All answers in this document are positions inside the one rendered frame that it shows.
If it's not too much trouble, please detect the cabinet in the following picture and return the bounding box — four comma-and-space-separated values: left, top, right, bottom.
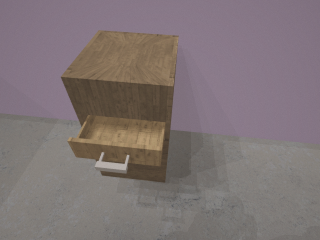
61, 30, 179, 183

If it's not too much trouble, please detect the handle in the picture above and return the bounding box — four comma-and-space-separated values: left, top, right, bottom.
95, 152, 130, 174

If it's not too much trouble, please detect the drawer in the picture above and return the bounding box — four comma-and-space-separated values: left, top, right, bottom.
67, 115, 166, 167

